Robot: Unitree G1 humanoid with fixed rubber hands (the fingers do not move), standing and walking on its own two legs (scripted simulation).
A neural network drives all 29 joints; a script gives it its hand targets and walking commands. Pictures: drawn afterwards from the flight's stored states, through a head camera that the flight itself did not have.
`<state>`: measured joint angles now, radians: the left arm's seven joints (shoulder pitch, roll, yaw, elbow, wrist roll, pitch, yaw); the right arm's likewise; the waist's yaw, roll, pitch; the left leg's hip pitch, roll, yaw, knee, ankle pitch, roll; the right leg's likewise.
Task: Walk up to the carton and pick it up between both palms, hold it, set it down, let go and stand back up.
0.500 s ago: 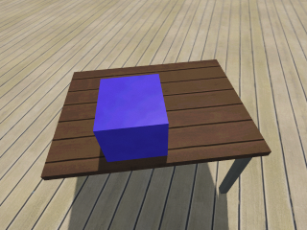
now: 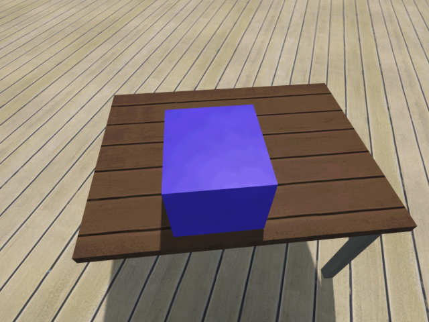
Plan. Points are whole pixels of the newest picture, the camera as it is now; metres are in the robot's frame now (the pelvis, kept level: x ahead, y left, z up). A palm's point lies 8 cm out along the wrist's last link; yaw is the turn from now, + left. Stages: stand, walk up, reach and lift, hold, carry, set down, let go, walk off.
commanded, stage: walk up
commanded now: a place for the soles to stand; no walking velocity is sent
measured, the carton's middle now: (214, 169) +0.51 +0.02 -0.09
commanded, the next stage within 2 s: none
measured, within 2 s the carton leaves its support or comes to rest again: neither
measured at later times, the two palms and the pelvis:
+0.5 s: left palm out of the picture +0.06 +0.23 -0.12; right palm out of the picture +0.04 -0.24 -0.12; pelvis +0.04 +0.00 +0.02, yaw -1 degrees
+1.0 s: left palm out of the picture +0.02 +0.24 -0.13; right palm out of the picture +0.03 -0.24 -0.12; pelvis +0.01 -0.01 +0.01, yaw +0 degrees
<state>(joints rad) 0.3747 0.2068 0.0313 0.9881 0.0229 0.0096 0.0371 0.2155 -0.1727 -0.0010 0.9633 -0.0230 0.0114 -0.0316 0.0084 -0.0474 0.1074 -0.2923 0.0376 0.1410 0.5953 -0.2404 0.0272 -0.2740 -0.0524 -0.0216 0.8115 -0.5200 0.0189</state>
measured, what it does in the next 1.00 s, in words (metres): steps on the spot: right foot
